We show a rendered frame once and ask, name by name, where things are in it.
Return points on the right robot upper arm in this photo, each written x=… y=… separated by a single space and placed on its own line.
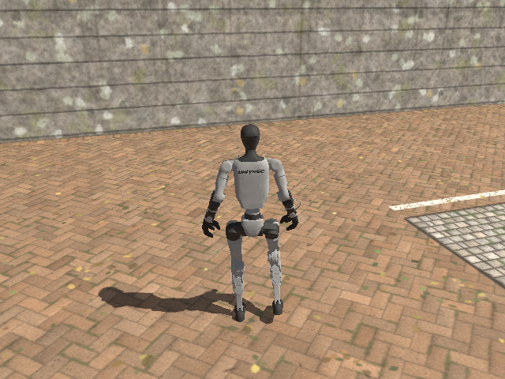
x=280 y=178

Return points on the humanoid robot head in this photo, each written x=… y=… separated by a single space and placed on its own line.
x=250 y=135

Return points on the left robot hand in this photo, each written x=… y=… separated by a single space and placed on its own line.
x=207 y=225

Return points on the right robot forearm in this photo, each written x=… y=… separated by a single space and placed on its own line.
x=289 y=206

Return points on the left robot forearm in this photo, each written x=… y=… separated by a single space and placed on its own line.
x=212 y=209

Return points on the left robot upper arm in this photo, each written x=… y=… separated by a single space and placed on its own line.
x=226 y=167

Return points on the right robot hand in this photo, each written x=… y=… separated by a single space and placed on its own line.
x=287 y=219

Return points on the robot left foot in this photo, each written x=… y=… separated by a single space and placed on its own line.
x=240 y=315

